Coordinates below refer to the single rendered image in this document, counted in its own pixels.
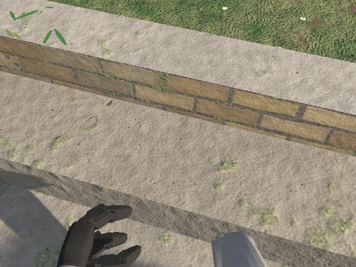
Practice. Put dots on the robot right thigh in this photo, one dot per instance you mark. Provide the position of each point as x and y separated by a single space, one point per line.
236 249

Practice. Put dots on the left robot hand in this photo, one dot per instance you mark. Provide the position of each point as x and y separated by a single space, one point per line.
82 244

